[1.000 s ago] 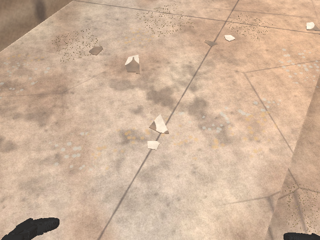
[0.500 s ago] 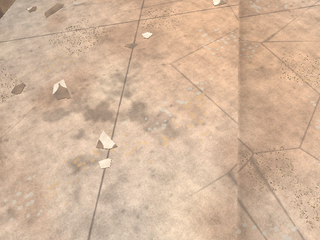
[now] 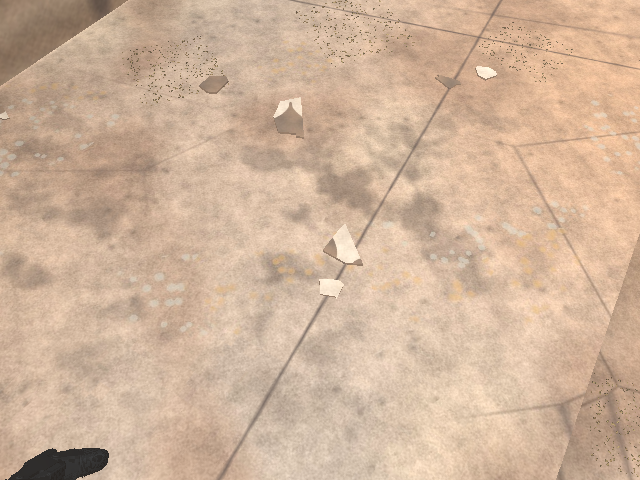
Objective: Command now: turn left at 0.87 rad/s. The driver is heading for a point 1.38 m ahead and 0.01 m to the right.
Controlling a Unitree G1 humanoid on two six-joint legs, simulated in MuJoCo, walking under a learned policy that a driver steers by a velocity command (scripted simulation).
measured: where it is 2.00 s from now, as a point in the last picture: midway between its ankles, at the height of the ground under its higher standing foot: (245, 405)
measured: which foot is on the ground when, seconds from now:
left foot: down 0.00-0.32, up 0.34-0.70, down 0.72-1.00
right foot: up 0.00-0.32, down 0.34-0.72, up 0.74-1.00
